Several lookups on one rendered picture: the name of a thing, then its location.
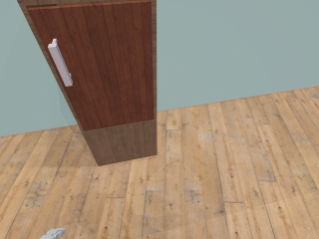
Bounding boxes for handle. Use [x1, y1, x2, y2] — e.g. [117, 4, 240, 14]
[48, 39, 73, 87]

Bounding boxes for cupboard door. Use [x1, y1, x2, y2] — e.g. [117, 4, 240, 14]
[27, 0, 155, 131]

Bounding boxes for robot left hand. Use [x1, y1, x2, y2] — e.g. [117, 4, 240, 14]
[40, 228, 66, 239]

